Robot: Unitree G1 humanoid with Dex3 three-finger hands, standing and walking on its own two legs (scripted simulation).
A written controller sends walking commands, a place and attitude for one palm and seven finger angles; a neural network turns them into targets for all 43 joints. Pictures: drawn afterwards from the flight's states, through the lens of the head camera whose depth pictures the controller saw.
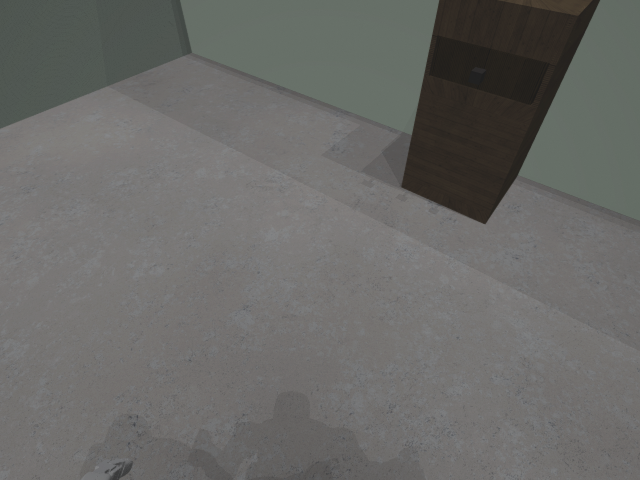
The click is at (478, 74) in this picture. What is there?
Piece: drawer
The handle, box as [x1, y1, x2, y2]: [468, 67, 485, 84]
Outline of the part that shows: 475,67 471,70 468,81 478,84 482,81 485,70 482,68 481,69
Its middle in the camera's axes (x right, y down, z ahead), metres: +0.56 -0.58 +1.37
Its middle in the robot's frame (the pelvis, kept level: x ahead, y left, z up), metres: +1.43 -0.50 -0.12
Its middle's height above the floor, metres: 0.65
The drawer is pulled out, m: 0.00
